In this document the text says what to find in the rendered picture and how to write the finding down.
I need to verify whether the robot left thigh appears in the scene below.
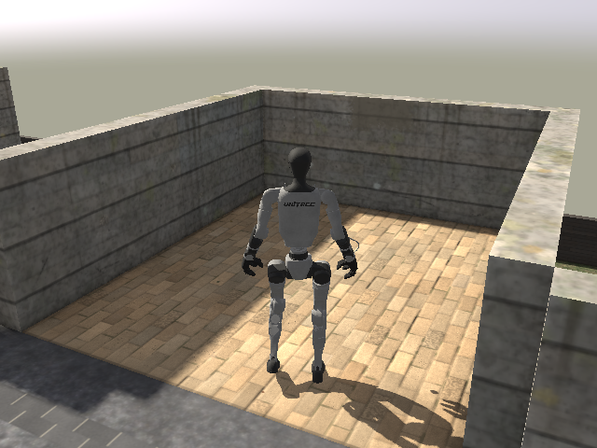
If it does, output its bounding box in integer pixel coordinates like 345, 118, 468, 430
268, 259, 286, 314

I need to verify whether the right robot upper arm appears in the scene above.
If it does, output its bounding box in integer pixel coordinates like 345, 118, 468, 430
319, 189, 345, 241

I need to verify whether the left robot hand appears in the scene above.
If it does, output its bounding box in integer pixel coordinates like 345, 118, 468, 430
242, 257, 263, 276

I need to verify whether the right robot hand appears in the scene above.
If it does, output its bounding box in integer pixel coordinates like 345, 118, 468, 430
337, 258, 358, 279

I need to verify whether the robot thigh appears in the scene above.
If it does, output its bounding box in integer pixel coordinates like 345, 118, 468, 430
312, 260, 331, 327
268, 259, 286, 314

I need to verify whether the left robot forearm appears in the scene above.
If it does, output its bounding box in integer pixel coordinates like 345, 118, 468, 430
243, 225, 263, 260

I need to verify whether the robot right thigh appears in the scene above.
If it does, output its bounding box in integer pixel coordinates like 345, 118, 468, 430
312, 260, 331, 327

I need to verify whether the right robot forearm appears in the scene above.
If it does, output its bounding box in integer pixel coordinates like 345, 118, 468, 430
336, 226, 355, 262

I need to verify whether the left robot upper arm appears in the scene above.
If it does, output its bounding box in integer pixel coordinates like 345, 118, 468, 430
254, 188, 280, 240

